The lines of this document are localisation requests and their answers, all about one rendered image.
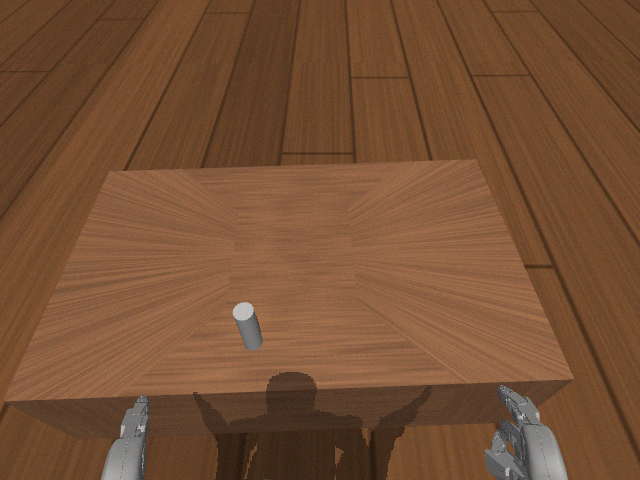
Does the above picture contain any right robot hand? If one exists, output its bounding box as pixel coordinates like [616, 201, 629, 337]
[485, 385, 568, 480]

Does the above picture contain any left robot hand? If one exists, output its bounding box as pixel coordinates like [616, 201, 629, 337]
[100, 395, 149, 480]

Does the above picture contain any can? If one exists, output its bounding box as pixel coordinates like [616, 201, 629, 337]
[233, 302, 263, 351]

